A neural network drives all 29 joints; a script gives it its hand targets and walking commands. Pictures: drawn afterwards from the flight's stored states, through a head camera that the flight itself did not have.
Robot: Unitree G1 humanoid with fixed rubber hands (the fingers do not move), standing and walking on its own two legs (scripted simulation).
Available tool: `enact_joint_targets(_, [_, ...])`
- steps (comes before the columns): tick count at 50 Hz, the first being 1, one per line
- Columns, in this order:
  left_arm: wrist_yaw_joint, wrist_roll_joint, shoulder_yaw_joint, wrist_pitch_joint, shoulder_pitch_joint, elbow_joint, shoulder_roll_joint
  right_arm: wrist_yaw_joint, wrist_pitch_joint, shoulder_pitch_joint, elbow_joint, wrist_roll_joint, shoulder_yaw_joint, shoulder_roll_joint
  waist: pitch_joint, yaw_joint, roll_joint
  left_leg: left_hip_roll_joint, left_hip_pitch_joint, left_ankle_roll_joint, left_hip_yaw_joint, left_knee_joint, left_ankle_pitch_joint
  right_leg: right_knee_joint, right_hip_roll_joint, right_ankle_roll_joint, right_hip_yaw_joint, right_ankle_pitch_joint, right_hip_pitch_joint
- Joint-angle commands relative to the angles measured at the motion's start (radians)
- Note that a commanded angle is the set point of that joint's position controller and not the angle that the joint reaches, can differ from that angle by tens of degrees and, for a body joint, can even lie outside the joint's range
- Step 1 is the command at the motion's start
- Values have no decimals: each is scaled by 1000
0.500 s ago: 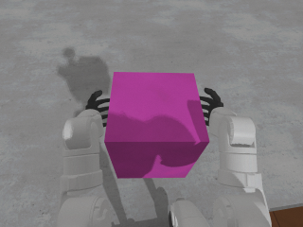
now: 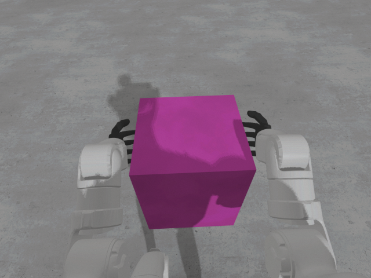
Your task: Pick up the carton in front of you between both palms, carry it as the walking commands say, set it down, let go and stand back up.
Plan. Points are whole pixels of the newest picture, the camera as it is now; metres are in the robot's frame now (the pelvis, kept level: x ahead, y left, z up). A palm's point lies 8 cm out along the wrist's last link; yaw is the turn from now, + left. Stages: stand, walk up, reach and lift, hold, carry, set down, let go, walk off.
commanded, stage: carry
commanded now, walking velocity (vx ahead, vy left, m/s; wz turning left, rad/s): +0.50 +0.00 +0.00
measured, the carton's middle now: (189, 165) +0.36 +0.01 +0.02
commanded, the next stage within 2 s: none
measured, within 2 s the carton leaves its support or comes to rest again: neither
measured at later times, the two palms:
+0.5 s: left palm (140, 58) +0.67 +0.15 +0.11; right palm (244, 55) +0.65 -0.14 +0.12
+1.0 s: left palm (154, 27) +0.89 +0.14 +0.10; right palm (236, 21) +0.91 -0.16 +0.09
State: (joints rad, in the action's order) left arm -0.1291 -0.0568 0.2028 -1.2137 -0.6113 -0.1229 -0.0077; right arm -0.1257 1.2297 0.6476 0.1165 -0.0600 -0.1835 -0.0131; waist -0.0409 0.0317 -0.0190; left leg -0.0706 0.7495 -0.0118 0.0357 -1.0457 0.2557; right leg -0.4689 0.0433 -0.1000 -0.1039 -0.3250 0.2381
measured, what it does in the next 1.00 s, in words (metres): walks ahead: left foot, then right foot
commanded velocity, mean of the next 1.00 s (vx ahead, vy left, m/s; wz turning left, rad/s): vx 0.50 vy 0.00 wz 0.00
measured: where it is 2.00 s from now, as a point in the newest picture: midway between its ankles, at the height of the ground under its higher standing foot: (191, 116)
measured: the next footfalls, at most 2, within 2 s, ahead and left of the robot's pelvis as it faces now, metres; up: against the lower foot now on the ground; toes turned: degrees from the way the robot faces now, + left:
left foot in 0.20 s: +0.32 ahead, +0.08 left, +0.00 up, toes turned +5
right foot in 0.70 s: +0.63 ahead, -0.10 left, +0.00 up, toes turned -8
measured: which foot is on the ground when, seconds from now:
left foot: up 0.00-0.18, down 0.20-0.72, up 0.74-1.00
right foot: down 0.00-0.20, up 0.22-0.68, down 0.70-1.00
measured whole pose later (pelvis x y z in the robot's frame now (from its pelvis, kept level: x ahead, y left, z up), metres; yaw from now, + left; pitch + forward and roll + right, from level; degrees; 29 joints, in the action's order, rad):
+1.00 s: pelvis +0.63 -0.03 +0.01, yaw +2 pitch +5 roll +1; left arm -0.11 -0.11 0.13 -1.20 -0.18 0.30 -0.14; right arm -0.07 1.21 0.19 -0.32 -0.12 -0.10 -0.14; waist -0.08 0.02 -0.01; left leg -0.10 0.62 0.02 0.08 -0.77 0.19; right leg -0.25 0.00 -0.07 -0.18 -0.21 0.14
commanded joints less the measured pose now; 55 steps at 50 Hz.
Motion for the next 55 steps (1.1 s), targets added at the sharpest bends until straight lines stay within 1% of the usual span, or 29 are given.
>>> enact_joint_targets(1, [256,496,-647,41,-824,232,-1122,185,-54,670,-143,398,620,-1133,-382,28,101,18,87,-3,41,167,-94,76,-238,-94,218,651,-408])
enact_joint_targets(5, [259,480,-669,37,-752,202,-1102,188,-48,606,-132,365,627,-1084,-359,52,123,88,-52,-46,126,444,-258,32,-195,-53,133,856,-437])
enact_joint_targets(6, [262,474,-671,38,-731,182,-1100,192,-46,587,-118,355,625,-1074,-359,48,136,110,-135,-61,146,509,-286,8,-188,-38,108,936,-421])
enact_joint_targets(7, [265,469,-673,41,-713,160,-1100,197,-46,577,-103,346,622,-1065,-379,23,159,133,-243,-77,165,546,-291,-43,-190,-22,90,1043,-405])
enact_joint_targets(8, [269,467,-677,44,-706,141,-1102,204,-48,559,-83,338,615,-1059,-430,-26,172,146,-416,-87,173,597,-307,-157,-187,8,58,1082,-368])
enact_joint_targets(9, [274,463,-683,49,-706,125,-1104,212,-53,543,-69,332,608,-1054,-499,-76,126,112,-642,-86,150,623,-327,-327,-165,37,17,932,-256])
enact_joint_targets(10, [279,458,-689,53,-699,111,-1112,223,-58,530,-59,336,599,-1043,-571,-88,20,-98,-898,-98,-94,536,-426,-500,-140,58,28,473,-23])
enact_joint_targets(11, [281,457,-687,52,-714,100,-1133,228,-69,559,-44,335,600,-1024,-650,-91,-234,-353,-1195,-293,-529,552,-505,-781,12,102,75,-183,352])
enact_joint_targets(12, [277,450,-679,56,-725,110,-1124,233,-75,532,-32,355,613,-1072,-647,-106,-216,-324,-1187,-321,-605,604,-382,-898,15,72,130,-210,458])
enact_joint_targets(13, [272,457,-687,63,-762,132,-1148,240,-84,566,-84,375,629,-1097,-581,-107,-174,-275,-1124,-285,-515,618,-372,-903,-20,58,131,-169,509])
enact_joint_targets(14, [263,457,-684,70,-780,157,-1153,245,-87,625,-131,408,650,-1124,-536,-98,-69,-248,-1043,-243,-437,632,-396,-851,-52,59,131,-116,509])
enact_joint_targets(16, [237,440,-682,77,-764,195,-1151,253,-89,696,-201,466,691,-1163,-497,-82,-38,-211,-913,-195,-338,680,-359,-733,-93,77,127,-62,451])
enact_joint_targets(18, [214,416,-680,79,-718,217,-1136,259,-87,709,-240,492,707,-1163,-500,-76,-63,-196,-882,-187,-275,702,-376,-654,-92,92,101,-48,420])
enact_joint_targets(22, [189,374,-688,76,-673,244,-1084,270,-73,679,-262,503,711,-1114,-473,-89,-93,-180,-916,-197,-191,715,-506,-508,-99,110,54,28,491])
enact_joint_targets(28, [199,351,-691,27,-593,225,-1035,280,-29,539,-194,442,668,-1043,-370,-85,-109,-129,-947,-146,-68,723,-642,-218,-81,108,-10,238,466])
enact_joint_targets(31, [227,367,-691,-2,-554,205,-1048,282,-9,474,-163,398,647,-1042,-307,-75,-128,-113,-935,-108,-6,711,-714,-35,-51,89,-61,328,365])
enact_joint_targets(32, [237,375,-691,-11,-545,202,-1056,281,-4,452,-158,385,643,-1047,-305,-68,-147,-114,-924,-90,13,678,-784,10,-39,79,-76,342,293])
enact_joint_targets(33, [246,380,-689,-17,-532,198,-1065,282,0,432,-159,376,640,-1050,-322,-56,-160,-111,-901,-70,40,606,-843,53,-20,70,-103,337,188])
enact_joint_targets(34, [256,383,-687,-22,-508,190,-1077,283,5,414,-163,369,640,-1056,-366,-36,-129,-89,-828,-37,88,478,-815,111,1,67,-133,341,-1])
enact_joint_targets(35, [266,385,-682,-24,-480,186,-1084,284,8,409,-174,365,643,-1057,-432,-15,-74,-72,-671,-11,97,324,-592,90,-81,58,-48,293,-233])
enact_joint_targets(36, [272,371,-668,-26,-465,193,-1065,287,15,413,-187,369,657,-1078,-536,-12,123,-14,-406,18,79,69,-208,36,-365,-31,342,269,-490])
enact_joint_targets(37, [275,362,-667,-22,-435,172,-1081,289,21,412,-212,366,658,-1094,-516,-9,295,119,-117,24,29,-127,230,155,-471,-156,659,237,-593])
enact_joint_targets(38, [280,367,-675,-22,-407,209,-1110,286,19,387,-224,355,667,-1113,-465,-15,226,60,-32,-1,-43,-218,233,167,-464,-156,611,238,-548])
enact_joint_targets(40, [289,381,-699,-12,-404,317,-1161,284,4,346,-284,355,687,-1156,-407,-17,89,-13,-52,-11,-53,-136,132,199,-400,-85,418,336,-408])
enact_joint_targets(41, [292,385,-716,-6,-400,364,-1176,280,-6,313,-320,352,699,-1165,-391,-21,74,-38,-80,-4,-55,-64,91,228,-381,-59,348,331,-350])
enact_joint_targets(43, [295,384,-745,7,-327,438,-1174,271,-24,221,-384,335,731,-1172,-402,-20,106,-32,-130,14,-13,35,52,263,-345,-43,248,323,-319])
enact_joint_targets(46, [304,374,-792,21,-190,520,-1124,261,-48,77,-461,301,778,-1148,-385,-19,123,-30,-96,33,31,173,-2,285,-322,-59,170,353,-350])
enact_joint_targets(48, [312,395,-800,13,-133,536,-1104,259,-44,23,-483,313,786,-1128,-348,-18,131,-30,-91,37,57,272,-75,290,-295,-55,116,382,-349])
enact_joint_targets(55, [312,363,-780,-22,-14,516,-983,273,1,-51,-488,325,787,-1012,-204,-11,160,14,-140,8,139,501,-219,244,-269,-14,20,565,-363])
